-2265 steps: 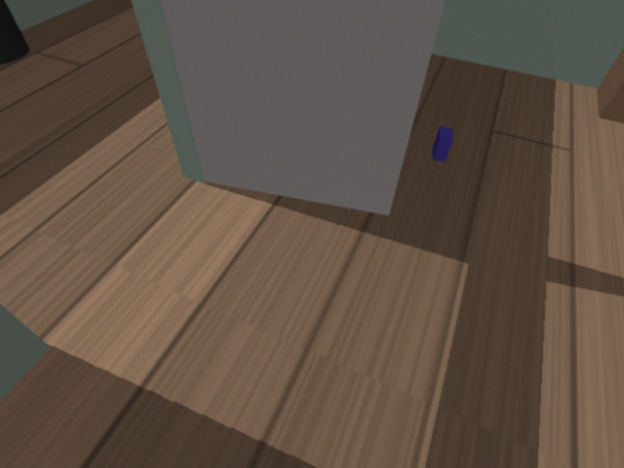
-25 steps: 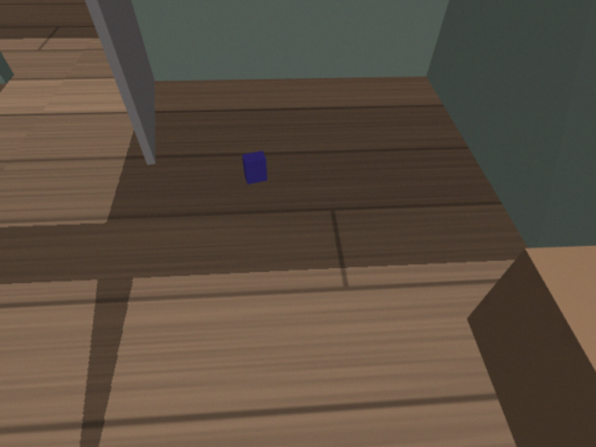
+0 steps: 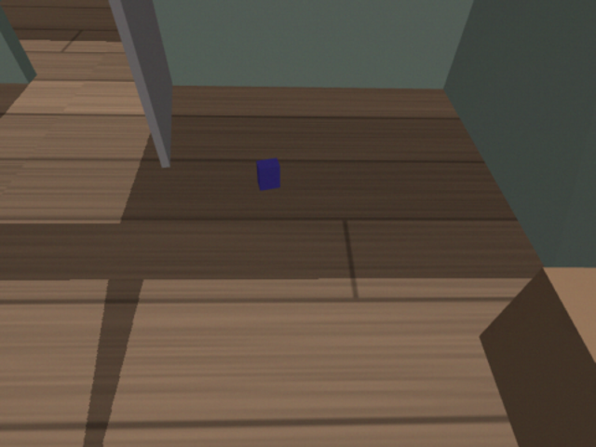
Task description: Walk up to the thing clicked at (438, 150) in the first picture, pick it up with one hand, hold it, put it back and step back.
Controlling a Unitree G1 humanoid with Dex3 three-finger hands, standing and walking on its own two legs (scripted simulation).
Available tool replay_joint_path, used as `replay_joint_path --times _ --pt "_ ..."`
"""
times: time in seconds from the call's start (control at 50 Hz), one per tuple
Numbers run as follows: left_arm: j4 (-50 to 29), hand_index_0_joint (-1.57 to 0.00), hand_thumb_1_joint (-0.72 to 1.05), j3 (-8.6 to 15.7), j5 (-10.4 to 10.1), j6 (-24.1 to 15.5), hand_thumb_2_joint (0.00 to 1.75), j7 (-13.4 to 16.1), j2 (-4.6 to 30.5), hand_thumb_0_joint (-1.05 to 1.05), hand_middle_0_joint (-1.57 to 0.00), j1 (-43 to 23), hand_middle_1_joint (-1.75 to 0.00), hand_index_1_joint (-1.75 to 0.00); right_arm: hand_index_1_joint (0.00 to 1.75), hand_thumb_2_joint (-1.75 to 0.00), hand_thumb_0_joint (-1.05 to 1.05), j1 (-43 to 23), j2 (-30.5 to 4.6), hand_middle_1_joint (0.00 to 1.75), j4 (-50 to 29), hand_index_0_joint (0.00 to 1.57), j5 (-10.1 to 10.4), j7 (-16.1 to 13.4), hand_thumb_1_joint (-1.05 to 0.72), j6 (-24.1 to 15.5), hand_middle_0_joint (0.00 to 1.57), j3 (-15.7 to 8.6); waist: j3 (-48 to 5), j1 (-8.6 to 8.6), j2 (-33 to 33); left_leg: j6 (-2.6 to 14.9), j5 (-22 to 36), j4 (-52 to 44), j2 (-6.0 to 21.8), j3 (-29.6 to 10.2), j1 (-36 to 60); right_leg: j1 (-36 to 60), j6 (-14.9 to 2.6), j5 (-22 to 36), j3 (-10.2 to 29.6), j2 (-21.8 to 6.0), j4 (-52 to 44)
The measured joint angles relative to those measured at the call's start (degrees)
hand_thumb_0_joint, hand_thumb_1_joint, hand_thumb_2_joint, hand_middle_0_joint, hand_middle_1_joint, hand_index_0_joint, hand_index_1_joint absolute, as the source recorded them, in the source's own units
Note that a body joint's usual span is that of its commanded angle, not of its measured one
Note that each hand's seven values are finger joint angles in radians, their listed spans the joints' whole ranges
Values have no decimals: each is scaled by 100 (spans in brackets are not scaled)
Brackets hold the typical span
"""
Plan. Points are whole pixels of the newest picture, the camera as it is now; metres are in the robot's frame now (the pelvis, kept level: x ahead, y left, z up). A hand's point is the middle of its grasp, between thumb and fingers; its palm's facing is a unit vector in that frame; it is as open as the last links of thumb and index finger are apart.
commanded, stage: walk up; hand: left
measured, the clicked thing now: (268, 174) +1.41 +0.16 -0.71
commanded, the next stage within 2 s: none
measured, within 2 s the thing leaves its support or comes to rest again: neither
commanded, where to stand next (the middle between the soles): +1.06 -0.03 m, yaw -2 degrees
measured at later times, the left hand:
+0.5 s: hand (103, 378) +0.25 +0.32 -0.15, palm faces -0.08 -0.94 -0.33, open 7.3 cm
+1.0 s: hand (181, 262) +0.47 +0.25 -0.13, palm faces -0.04 -0.93 -0.38, open 7.3 cm
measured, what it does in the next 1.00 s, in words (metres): walks ahead: left foot, then right foot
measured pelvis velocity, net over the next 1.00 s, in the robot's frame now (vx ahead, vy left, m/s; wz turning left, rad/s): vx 0.42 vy -0.03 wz -0.03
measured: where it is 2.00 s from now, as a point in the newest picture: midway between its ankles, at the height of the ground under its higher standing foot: (309, 281)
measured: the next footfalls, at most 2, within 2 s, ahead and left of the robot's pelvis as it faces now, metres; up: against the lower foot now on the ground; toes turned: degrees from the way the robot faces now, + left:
left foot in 0.16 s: +0.17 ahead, +0.18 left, +0.00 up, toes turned +5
right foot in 0.62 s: +0.41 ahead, -0.12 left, +0.00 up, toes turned -8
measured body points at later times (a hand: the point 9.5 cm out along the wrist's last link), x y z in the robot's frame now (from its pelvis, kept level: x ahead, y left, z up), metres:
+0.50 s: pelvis +0.18 +0.05 -0.01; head +0.18 +0.05 +0.44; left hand +0.25 +0.37 -0.12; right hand +0.19 -0.28 -0.12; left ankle +0.13 +0.17 -0.74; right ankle +0.30 -0.10 -0.71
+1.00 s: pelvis +0.42 -0.03 +0.00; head +0.45 -0.04 +0.44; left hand +0.47 +0.29 -0.11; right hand +0.51 -0.35 -0.12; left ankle +0.55 +0.13 -0.70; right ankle +0.37 -0.11 -0.74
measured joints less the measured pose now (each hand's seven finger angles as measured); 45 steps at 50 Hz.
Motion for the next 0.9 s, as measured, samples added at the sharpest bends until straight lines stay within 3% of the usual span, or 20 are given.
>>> replay_joint_path --times 0.06,0.12,0.16,0.18,0.2,0.24,0.28,0.32,0.46,0.56,0.62,0.64,0.68,0.76,0.84,0.9 --pt "-138 -21 90 90 37 -92 90 -12 78 0 -20 205 -31 -30 30 -89 1 47 -191 30 -32 20 -1 82 -91 -34 20 -125 90 161 39 17 -73 494 61 119 -446 258 23 101 -45 -70 -176" --pt "-145 -21 90 141 71 -19 90 -52 266 0 -20 444 -31 -30 30 -89 1 53 -305 30 -188 20 12 180 -91 -126 20 -234 139 221 39 14 74 49 210 169 -588 474 127 -98 -71 -127 -142" --pt "-127 -21 90 171 53 72 90 -78 427 0 -20 574 -31 -30 30 -89 1 84 -332 30 -332 20 12 208 -91 -226 20 -307 143 201 -20 -52 655 -476 267 240 -471 483 175 -430 -73 -208 231" --pt "-123 -21 90 185 48 119 90 -82 505 0 -20 626 -31 -30 30 -89 1 93 -331 30 -390 20 5 199 -91 -287 20 -350 159 188 -106 -100 1178 -515 213 308 -412 406 118 -702 -26 -312 616" --pt "-113 -21 90 195 47 165 90 -67 568 0 -20 675 -31 -30 30 -89 1 83 -308 30 -446 20 -15 169 -91 -345 20 -385 183 182 -248 -107 1280 -356 118 435 -390 210 -13 -1041 128 -434 1236" --pt "-68 -21 90 180 9 269 90 -20 577 0 -20 727 -30 -30 30 -89 0 120 -242 30 -576 20 -45 97 -91 -417 20 -392 139 66 -361 -76 906 -72 41 563 -363 -441 -104 -1318 709 -162 2738" --pt "-79 -20 91 109 -46 302 90 -14 534 1 -20 687 -30 -30 30 -89 0 229 -165 30 -613 20 14 76 -91 -407 20 -332 105 -41 -387 -9 775 -235 2 581 -124 -983 -140 -1076 866 103 3604" --pt "-141 -20 91 58 -104 220 90 -50 481 1 -20 618 -30 -30 30 -89 0 360 -104 30 -621 20 42 69 -91 -390 20 -254 105 -63 -418 32 801 -583 -36 631 211 -1436 -95 -680 857 153 3835" --pt "-407 -21 91 -1 -102 111 90 -236 349 0 -20 449 -30 -30 30 -89 0 748 -9 30 -728 20 97 77 -90 -469 20 -140 205 -143 -386 2 748 -1493 -132 754 1224 -2227 238 287 708 -234 2571" --pt "-504 -21 91 -5 -77 136 90 -317 294 0 -20 299 -30 -30 30 -89 1 901 -82 30 -843 20 118 72 -90 -481 20 -141 263 -202 -220 -174 359 -1608 -84 826 1688 -2145 157 821 539 -416 1448" --pt "-557 -21 91 16 -79 103 90 -300 273 0 -20 183 -30 -30 30 -89 1 982 -145 30 -902 20 111 34 -90 -433 20 -151 237 -251 -81 -350 -88 -1338 39 820 1824 -1867 60 907 380 -340 1090" --pt "-567 -21 91 36 -83 73 90 -270 206 0 -20 101 -30 -30 30 -89 1 968 -198 30 -895 20 110 9 -90 -399 20 -163 286 -254 101 -332 -295 -1060 213 778 1807 -1810 74 919 281 -217 1192" --pt "-695 -21 91 49 -88 -58 90 -210 108 0 -20 -30 -30 -30 30 -89 1 914 -215 30 -881 20 132 -53 -90 -311 20 -161 405 -238 363 -106 -311 184 486 516 1404 -1682 38 556 57 -31 1462" --pt "-962 -21 91 3 -221 -206 90 -86 16 0 -20 55 -30 -30 30 -89 1 696 -159 30 -872 20 188 -70 -91 -244 20 -38 453 -32 191 63 -141 2616 23 169 142 -1186 -51 253 110 -73 1271" --pt "-969 -21 90 -62 -251 -224 90 3 -24 0 -20 376 -30 -30 30 -89 1 488 -224 30 -1065 20 216 -10 -91 -275 20 -60 368 41 218 119 499 2640 75 35 -790 -547 -88 275 91 75 591" --pt "-962 -21 90 -91 -228 -248 90 26 -9 0 -20 619 -30 -30 30 -89 1 370 -281 30 -1186 20 178 54 -91 -265 20 -122 339 59 259 15 922 2174 173 -84 -1260 -173 -121 196 56 218 274"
